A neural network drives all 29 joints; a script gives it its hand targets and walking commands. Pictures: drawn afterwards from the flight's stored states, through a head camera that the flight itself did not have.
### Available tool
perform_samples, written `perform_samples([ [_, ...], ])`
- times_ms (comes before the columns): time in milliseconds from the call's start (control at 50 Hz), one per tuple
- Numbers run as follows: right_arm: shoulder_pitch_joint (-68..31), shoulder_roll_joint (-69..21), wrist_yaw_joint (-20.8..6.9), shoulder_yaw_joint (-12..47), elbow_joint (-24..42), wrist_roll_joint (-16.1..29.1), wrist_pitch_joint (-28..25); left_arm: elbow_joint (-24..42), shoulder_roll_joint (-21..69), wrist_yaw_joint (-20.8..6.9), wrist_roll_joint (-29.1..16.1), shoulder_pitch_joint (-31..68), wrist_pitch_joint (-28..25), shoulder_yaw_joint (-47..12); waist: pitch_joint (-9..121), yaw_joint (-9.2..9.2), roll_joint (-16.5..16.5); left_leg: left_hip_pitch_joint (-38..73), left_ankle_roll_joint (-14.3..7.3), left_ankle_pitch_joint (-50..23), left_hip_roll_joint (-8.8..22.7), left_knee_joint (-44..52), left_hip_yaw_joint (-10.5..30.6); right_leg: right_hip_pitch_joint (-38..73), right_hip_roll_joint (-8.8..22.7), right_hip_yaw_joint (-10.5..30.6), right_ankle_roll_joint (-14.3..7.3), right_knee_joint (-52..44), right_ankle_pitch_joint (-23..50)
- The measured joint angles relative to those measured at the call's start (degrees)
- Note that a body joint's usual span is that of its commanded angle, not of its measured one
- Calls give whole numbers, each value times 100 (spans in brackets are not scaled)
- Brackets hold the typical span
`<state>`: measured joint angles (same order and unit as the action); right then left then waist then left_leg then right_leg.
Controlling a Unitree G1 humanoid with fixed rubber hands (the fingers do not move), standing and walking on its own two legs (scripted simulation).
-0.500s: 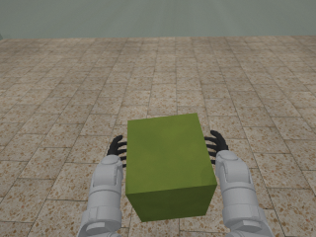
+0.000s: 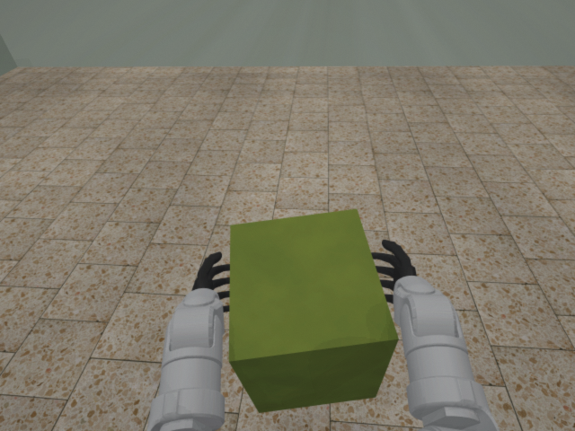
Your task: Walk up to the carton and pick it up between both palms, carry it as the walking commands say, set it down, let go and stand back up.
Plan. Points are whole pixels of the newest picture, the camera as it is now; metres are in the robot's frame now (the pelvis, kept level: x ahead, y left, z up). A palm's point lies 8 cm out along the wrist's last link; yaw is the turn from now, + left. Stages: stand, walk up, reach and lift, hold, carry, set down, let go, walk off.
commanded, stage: reach and lift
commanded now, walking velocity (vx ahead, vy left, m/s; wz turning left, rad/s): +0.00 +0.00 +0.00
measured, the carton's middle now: (306, 314) +0.31 +0.00 -0.02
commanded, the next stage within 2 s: hold in 0.70 s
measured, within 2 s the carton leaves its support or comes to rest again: neither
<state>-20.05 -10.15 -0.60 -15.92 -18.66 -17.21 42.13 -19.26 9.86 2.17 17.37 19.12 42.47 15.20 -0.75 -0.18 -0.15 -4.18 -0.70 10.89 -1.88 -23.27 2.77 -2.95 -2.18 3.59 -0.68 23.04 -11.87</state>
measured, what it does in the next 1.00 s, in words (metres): stands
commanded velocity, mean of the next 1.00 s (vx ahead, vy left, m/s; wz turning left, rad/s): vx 0.00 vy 0.00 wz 0.00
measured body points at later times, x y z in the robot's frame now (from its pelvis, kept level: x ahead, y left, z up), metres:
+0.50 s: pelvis +0.00 +0.00 +0.00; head -0.05 +0.00 +0.45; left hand +0.30 +0.14 +0.04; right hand +0.30 -0.15 +0.05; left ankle +0.03 +0.11 -0.74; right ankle +0.02 -0.11 -0.74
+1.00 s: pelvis -0.01 +0.00 +0.00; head -0.08 +0.00 +0.44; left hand +0.29 +0.15 +0.04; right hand +0.29 -0.15 +0.05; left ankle +0.03 +0.11 -0.74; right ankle +0.02 -0.11 -0.74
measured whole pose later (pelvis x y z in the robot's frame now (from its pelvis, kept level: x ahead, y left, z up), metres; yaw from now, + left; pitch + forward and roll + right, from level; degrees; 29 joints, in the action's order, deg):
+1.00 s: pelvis -0.01 +0.00 +0.00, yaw +0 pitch -9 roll +0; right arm -18.1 -9.5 -0.1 -14.0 -18.4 -16.4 43.3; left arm -18.5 9.1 2.5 16.3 16.6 44.3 12.9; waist 0.1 -0.2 -0.2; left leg -4.3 -0.6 11.2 -1.9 -24.9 3.0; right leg -3.1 -2.3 3.4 -0.8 24.7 -12.3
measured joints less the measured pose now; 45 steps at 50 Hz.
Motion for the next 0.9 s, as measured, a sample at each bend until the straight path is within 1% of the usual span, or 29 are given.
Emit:
perform_samples([
  [100, 69, 25, 9, 88, 97, 15, 13, 50, -14, 8, -59, -9, 18, -39, -7, 16, 12, -9, 2, -3, 0, -1, 7, -10, 0, -7, -3, 10, -8],
  [180, -15, -3, 32, 11, -4, -5, 15, -68, -1, -21, -12, 105, 28, 90, -46, 7, 1, -52, -2, 25, 4, -62, 3, -57, -9, -4, -4, 72, -32],
  [260, 122, 41, 56, 153, 184, 92, 17, 114, -33, -9, -73, -65, 0, -103, 8, 21, -1, -62, 6, 31, 10, -45, -7, -70, -14, 9, -6, 53, -31],
  [360, 96, 32, 35, 125, 144, 61, 76, 117, -43, 10, -98, -122, 41, -131, 17, -43, 4, 0, 7, 7, -1, 16, 16, -5, -1, -11, -14, 5, -23],
  [540, 298, 91, 54, 274, 195, 115, 95, 104, -68, 13, -104, -216, 105, -249, 65, -7, 9, 37, 17, -1, 15, 37, 6, 10, -18, 1, -28, 18, -25],
  [600, 361, 109, 80, 362, 279, 159, 104, 206, -90, 25, -168, -297, 106, -305, 79, -3, -9, 16, 25, 2, 14, 11, 24, -11, -19, -17, -31, 52, -37],
  [660, 356, 105, 86, 359, 281, 192, 74, 279, -98, 41, -174, -326, 121, -337, 94, -32, -17, 11, 32, 8, 12, -25, 49, -2, -19, -43, -35, 79, -48],
  [700, 313, 94, 87, 314, 251, 164, 95, 189, -86, 10, -134, -278, 100, -296, 90, -55, 8, 9, 32, 17, 11, -59, 64, 13, -20, -58, -35, 82, -47],
  [740, 258, 79, 87, 260, 181, 122, 124, 87, -70, -11, -94, -219, 99, -227, 87, -49, 20, 8, 26, 24, 14, -82, 52, 8, -24, -46, -33, 103, -48],
  [840, 297, 89, 76, 288, 176, 156, 103, 185, -89, 17, -124, -296, 149, -303, 127, -35, 11, 13, 21, 12, 16, -79, 34, 8, -26, -27, -26, 104, -31],
  [900, 257, 79, 75, 240, 142, 134, 133, 100, -77, -1, -80, -247, 154, -268, 98, -4, 17, 19, 12, 26, 13, -127, 21, 14, -25, -15, -20, 142, -38],
])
